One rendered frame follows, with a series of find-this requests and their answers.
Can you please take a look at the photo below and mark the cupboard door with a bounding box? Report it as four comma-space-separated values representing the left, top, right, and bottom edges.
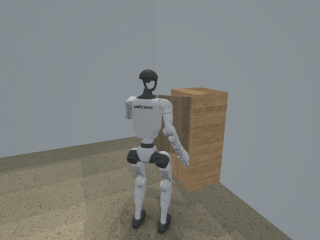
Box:
153, 94, 192, 156

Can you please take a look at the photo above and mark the robot right forearm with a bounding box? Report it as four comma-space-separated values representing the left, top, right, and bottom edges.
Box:
168, 126, 185, 156

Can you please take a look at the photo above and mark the robot right upper arm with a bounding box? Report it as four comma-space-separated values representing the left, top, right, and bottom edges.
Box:
159, 98, 173, 137

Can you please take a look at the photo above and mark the right robot shin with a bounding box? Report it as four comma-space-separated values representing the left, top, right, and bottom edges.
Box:
160, 181, 172, 224

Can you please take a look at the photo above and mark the robot left upper arm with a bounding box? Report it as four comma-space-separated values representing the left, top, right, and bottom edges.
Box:
124, 96, 136, 119

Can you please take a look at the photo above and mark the robot right thigh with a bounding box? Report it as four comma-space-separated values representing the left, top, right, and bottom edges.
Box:
153, 151, 172, 193

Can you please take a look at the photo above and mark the right robot hand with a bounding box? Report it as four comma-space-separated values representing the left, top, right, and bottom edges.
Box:
177, 151, 190, 170

